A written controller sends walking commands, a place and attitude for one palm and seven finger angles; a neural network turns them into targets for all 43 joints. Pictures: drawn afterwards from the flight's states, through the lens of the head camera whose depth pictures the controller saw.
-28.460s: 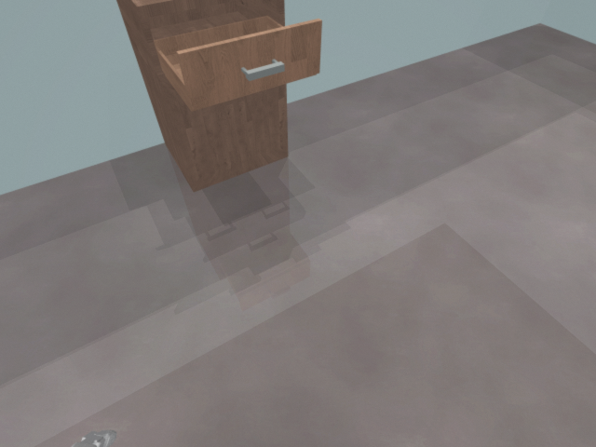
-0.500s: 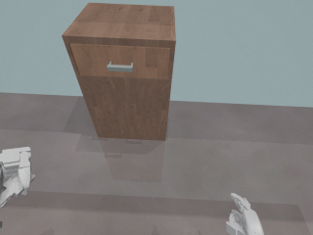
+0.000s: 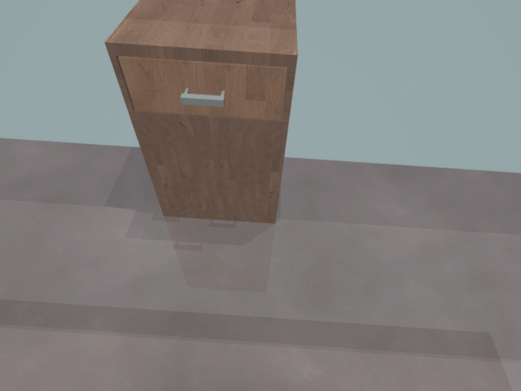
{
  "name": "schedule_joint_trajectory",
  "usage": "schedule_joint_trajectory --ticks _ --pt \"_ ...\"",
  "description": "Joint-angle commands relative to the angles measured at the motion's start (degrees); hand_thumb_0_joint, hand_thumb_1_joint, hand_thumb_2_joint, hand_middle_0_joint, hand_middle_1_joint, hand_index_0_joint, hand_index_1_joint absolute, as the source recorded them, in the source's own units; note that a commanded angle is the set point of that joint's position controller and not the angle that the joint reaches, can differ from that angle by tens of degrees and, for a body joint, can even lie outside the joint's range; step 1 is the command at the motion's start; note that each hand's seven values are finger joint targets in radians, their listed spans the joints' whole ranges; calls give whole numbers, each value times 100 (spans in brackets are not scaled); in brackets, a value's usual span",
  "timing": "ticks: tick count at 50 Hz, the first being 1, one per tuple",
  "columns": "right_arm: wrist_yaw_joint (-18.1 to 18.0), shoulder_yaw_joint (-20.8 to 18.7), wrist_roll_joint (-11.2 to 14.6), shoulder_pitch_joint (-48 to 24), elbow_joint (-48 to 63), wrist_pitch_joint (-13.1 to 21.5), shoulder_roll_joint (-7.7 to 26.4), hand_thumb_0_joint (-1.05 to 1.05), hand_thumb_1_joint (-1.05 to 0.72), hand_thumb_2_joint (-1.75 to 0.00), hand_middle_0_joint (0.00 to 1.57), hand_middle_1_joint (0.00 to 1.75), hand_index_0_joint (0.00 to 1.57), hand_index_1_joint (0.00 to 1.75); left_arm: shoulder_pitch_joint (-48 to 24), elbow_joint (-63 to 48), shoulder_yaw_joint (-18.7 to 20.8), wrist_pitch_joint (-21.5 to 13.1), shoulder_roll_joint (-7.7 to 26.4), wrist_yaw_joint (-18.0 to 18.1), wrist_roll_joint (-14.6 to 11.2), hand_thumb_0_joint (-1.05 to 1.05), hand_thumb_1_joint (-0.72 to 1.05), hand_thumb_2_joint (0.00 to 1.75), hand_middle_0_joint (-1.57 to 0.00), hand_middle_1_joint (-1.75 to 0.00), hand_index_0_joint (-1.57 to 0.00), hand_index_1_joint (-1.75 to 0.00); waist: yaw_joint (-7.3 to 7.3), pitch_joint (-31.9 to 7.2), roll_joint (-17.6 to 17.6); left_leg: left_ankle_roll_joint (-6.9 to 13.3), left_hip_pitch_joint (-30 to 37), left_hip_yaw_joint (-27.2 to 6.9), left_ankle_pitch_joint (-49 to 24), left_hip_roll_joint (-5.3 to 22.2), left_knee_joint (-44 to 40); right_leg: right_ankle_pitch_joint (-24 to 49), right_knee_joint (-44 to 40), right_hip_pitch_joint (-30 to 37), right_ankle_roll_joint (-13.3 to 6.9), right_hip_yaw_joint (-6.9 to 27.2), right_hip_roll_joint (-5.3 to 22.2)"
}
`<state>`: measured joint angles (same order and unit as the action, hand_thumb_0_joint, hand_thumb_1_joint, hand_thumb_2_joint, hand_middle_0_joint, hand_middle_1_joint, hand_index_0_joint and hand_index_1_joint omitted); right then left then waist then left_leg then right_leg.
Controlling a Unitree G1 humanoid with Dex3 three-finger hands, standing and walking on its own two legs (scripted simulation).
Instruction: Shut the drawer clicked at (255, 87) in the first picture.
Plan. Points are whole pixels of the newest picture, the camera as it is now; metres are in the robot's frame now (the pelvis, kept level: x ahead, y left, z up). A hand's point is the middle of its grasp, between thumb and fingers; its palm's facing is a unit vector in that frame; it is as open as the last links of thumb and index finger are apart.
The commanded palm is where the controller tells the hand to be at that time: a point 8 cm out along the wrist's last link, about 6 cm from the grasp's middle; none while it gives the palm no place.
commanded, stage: let the arm hang, fingers relaxed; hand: left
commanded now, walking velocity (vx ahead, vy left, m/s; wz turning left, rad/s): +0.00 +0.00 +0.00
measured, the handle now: (204, 96) +0.90 +0.21 -0.08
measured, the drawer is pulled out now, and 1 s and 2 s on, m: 0.00 0.00 0.00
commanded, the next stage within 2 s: look to check the result in 0.78 s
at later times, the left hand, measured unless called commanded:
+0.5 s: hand out of the picture +0.01 +0.19 -0.16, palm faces +0.00 -0.97 -0.25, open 7.1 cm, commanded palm none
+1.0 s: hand out of the picture +0.03 +0.17 -0.16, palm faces +0.00 -0.97 -0.25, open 7.4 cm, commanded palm none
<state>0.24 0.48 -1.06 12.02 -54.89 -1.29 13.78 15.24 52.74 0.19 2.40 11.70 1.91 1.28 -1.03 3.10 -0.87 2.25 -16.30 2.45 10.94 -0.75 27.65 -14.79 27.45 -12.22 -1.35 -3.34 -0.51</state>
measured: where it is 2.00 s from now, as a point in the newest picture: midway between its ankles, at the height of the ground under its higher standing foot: outside the picture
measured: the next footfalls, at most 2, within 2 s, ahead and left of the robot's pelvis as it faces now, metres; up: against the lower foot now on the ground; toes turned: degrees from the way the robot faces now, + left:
none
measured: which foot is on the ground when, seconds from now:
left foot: down 0.00-1.00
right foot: down 0.00-1.00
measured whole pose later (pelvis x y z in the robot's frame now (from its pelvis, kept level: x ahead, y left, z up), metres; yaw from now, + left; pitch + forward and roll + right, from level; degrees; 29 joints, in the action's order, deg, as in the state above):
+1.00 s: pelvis +0.02 -0.02 +0.01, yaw -1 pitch -2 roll +0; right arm -1.3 -0.7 -0.7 13.1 -65.9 -0.5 11.7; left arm 13.0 65.4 0.6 -0.6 11.1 1.2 0.7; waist -0.5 2.9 1.6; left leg 0.1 -10.3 2.3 9.0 0.7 21.0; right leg -12.9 20.9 -6.5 -3.2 -3.2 -2.3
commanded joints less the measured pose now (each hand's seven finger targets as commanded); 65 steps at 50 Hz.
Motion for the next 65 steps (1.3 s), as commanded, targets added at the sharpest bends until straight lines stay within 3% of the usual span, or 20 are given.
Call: schedule_joint_trajectory --ticks 1,5,10,14,18,23,30,38,47,57,65 --pt "-125 -186 -22 -20 6 132 600 0 -90 -90 20 30 20 30 107 202 214 -293 892 -95 -53 0 90 90 -72 -86 -72 -86 103 -411 963 45 274 -895 373 607 -915 -166 -898 143 -237 727 588" --pt "-160 -214 14 242 -341 126 598 0 -90 -90 20 30 20 30 128 661 150 -322 893 -95 -82 0 90 90 -56 -69 -56 -69 67 -360 374 57 506 -878 170 648 -895 -80 -1040 53 -257 695 619" --pt "-180 -217 26 432 -644 98 548 0 -90 -90 20 30 20 30 181 991 107 -296 854 -68 -85 0 90 90 -36 -47 -36 -47 52 -16 178 63 502 -857 339 684 -1020 -313 -1092 -151 -239 635 604" --pt "-185 -218 25 483 -750 108 482 0 -90 -90 20 30 20 30 233 1106 110 -291 814 -49 -79 0 90 90 -20 -30 -20 -30 69 44 56 74 506 -835 351 687 -1073 -333 -1074 -172 -227 627 611" --pt "-180 -222 17 442 -805 106 413 0 -90 -90 20 30 20 30 209 1149 113 -296 770 -32 -68 0 90 90 -20 -30 -20 -30 65 185 70 62 494 -791 346 654 -1072 -376 -1089 -288 -217 681 608" --pt "-180 -215 13 423 -831 147 357 0 -90 -90 20 30 20 30 137 1113 136 -330 723 -20 -63 0 90 90 -20 -30 -20 -30 67 44 -13 45 561 -732 -56 652 -1013 -81 -1072 -127 -193 680 636" --pt "-196 -200 2 314 -844 175 312 0 -90 -90 20 30 20 30 14 1074 156 -345 646 -16 -67 0 90 90 -20 -30 -20 -30 65 96 214 11 631 -705 -347 660 -1015 175 -1088 -67 -173 695 645" --pt "-205 -213 4 272 -841 181 333 0 -90 -90 20 30 20 30 -89 1030 185 -371 676 -17 -68 0 90 90 -20 -30 -20 -30 59 54 66 -23 696 -645 -556 659 -952 402 -1167 54 -173 698 666" --pt "-221 -237 16 258 -847 177 469 0 -90 -90 20 30 20 30 -106 1045 206 -406 796 -8 -78 0 90 90 -20 -30 -20 -30 43 -165 67 -44 880 -593 -722 683 -865 791 -1215 232 -182 738 691" --pt "-231 -245 25 170 -844 160 620 0 -90 -90 20 30 20 30 -176 1079 219 -415 937 4 -84 0 90 90 -20 -30 -20 -30 38 -116 42 -69 936 -548 -752 702 -846 1114 -1280 296 -132 774 707" --pt "-222 -243 6 50 -832 162 735 0 -90 -90 20 30 20 30 -322 1072 229 -417 1028 -15 -84 0 90 90 -20 -30 -20 -30 33 -58 70 -91 953 -553 -658 729 -940 955 -1371 288 -144 804 709"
